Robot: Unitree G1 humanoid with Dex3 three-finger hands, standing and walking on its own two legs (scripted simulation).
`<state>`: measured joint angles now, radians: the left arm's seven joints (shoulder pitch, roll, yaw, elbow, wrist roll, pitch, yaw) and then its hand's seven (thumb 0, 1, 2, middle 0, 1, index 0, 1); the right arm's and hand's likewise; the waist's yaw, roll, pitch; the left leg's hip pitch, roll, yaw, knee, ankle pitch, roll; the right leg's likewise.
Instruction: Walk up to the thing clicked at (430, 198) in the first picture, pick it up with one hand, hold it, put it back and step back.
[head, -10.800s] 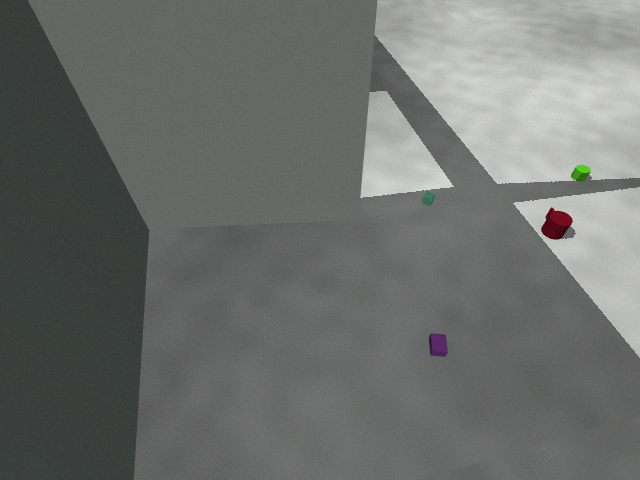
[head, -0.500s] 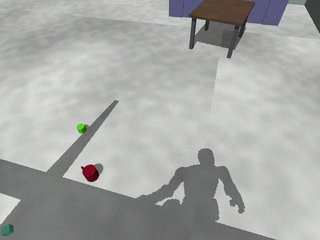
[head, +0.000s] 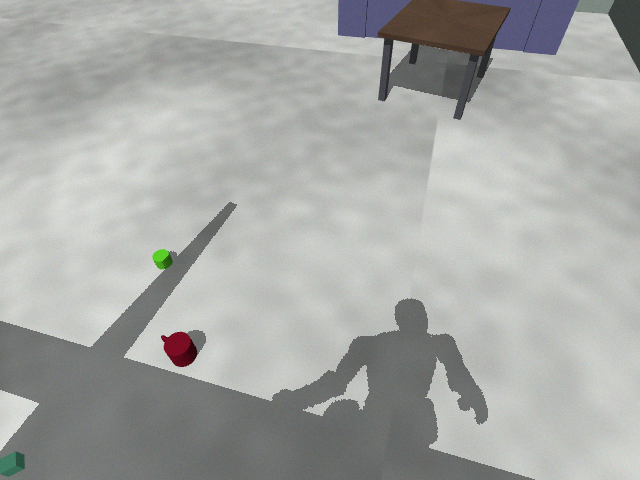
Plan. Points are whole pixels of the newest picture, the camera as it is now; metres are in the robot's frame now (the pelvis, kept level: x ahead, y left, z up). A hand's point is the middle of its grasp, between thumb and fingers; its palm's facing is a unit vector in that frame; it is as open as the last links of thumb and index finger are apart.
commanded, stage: stand
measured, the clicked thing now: (12, 464) +0.33 +0.91 -0.76
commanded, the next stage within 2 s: walk up in 0.62 s
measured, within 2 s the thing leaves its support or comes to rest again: neither
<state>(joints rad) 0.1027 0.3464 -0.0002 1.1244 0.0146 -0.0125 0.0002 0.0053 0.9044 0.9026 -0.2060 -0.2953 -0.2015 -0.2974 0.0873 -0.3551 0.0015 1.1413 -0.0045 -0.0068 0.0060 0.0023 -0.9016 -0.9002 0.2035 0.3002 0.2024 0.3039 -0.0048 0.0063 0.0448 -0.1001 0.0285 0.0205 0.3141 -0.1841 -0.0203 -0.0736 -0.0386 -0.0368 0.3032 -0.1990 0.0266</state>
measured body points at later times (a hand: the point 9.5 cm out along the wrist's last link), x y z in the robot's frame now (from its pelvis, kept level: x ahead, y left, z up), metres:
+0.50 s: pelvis +0.00 +0.00 +0.00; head +0.01 +0.00 +0.45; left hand +0.07 +0.30 -0.13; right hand +0.07 -0.30 -0.14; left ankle -0.01 +0.13 -0.75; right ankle -0.02 -0.13 -0.75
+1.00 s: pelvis +0.07 -0.05 -0.01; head +0.08 -0.07 +0.44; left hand +0.10 +0.29 -0.11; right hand +0.12 -0.38 -0.14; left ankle +0.06 +0.10 -0.69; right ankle +0.05 -0.15 -0.75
